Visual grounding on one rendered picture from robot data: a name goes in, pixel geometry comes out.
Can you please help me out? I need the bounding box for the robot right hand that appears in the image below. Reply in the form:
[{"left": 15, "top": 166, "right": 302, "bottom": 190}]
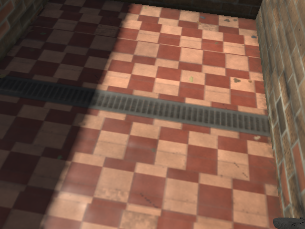
[{"left": 273, "top": 217, "right": 305, "bottom": 229}]

